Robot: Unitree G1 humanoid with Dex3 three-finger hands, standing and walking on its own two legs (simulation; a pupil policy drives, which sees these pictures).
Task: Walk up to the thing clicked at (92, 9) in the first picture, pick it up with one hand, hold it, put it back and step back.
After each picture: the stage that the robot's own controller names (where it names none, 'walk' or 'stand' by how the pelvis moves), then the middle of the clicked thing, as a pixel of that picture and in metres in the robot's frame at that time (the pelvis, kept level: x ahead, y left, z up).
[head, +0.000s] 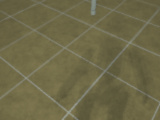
stand; (93, 6) +2.21 -0.21 -0.65
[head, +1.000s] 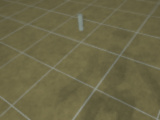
walk; (80, 22) +2.08 +0.15 -0.63
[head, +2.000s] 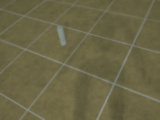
walk; (61, 35) +1.46 +0.35 -0.65
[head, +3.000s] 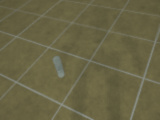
walk; (59, 67) +1.02 +0.32 -0.65
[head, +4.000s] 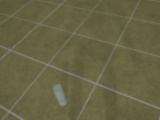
walk; (60, 95) +0.66 +0.26 -0.65
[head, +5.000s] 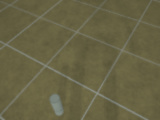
stand; (57, 105) +0.51 +0.23 -0.63
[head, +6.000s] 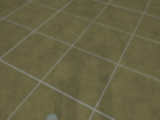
stand; out of the picture +0.43 +0.22 -0.65
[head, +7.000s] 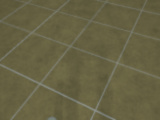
stand; out of the picture +0.40 +0.23 -0.64
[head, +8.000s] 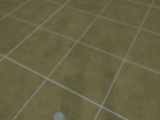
stand; out of the picture +0.41 +0.19 -0.65
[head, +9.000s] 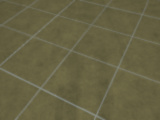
stand; out of the picture +0.38 +0.22 -0.66
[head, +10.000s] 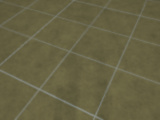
stand; out of the picture +0.38 +0.22 -0.66
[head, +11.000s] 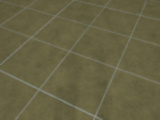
stand; out of the picture +0.37 +0.22 -0.66
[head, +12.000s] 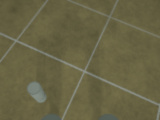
go down; (37, 93) +0.41 +0.23 -0.48
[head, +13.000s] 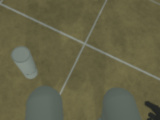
go down; (26, 64) +0.45 +0.27 -0.28
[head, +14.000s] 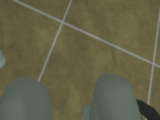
close in; out of the picture +0.42 +0.30 -0.19
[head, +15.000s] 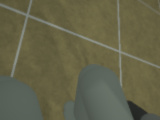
close; out of the picture +0.41 +0.32 -0.15
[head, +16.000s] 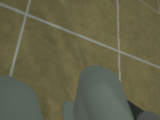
lift; out of the picture +0.39 +0.32 -0.15
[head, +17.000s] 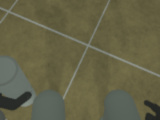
lift; (16, 86) +0.31 +0.22 -0.03
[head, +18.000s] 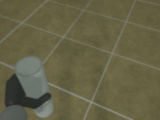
hold; (38, 91) +0.32 +0.16 +0.03
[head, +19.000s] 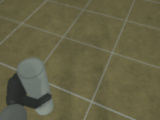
hold; (38, 90) +0.32 +0.16 +0.02
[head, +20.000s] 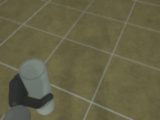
crouch; (40, 91) +0.32 +0.15 +0.02
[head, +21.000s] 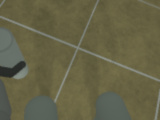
crouch; (11, 58) +0.42 +0.23 -0.06
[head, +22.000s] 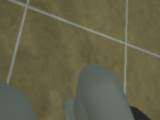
lower; out of the picture +0.41 +0.32 -0.17
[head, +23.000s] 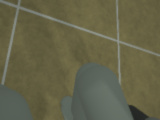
lower; out of the picture +0.42 +0.32 -0.16
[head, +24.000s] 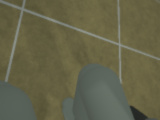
lower; out of the picture +0.41 +0.32 -0.16
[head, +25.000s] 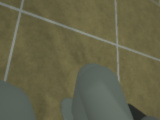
lower; out of the picture +0.41 +0.30 -0.16
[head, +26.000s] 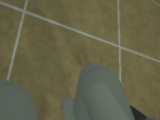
loosen; out of the picture +0.40 +0.27 -0.16
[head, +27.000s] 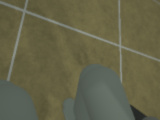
withdraw; out of the picture +0.41 +0.30 -0.16
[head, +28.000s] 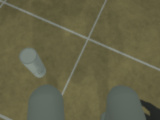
walk; (34, 64) +0.44 +0.25 -0.29
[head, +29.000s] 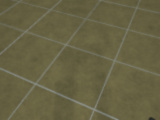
stand; out of the picture +0.38 +0.19 -0.59
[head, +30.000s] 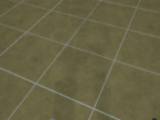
stand; out of the picture +0.39 +0.21 -0.60
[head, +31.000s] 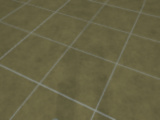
stand; out of the picture +0.39 +0.19 -0.63
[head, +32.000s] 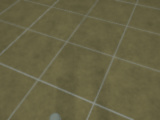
walk; out of the picture +0.41 +0.20 -0.65
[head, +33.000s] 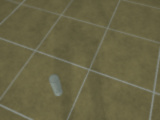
walk; (56, 85) +0.60 +0.23 -0.63
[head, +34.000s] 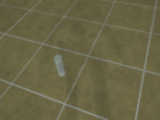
walk; (59, 66) +0.92 +0.29 -0.64
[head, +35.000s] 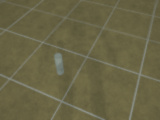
stand; (59, 64) +0.99 +0.22 -0.65
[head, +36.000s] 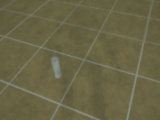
stand; (56, 67) +1.00 +0.26 -0.66
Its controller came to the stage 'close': yes
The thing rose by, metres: 0.67
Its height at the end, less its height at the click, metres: +0.00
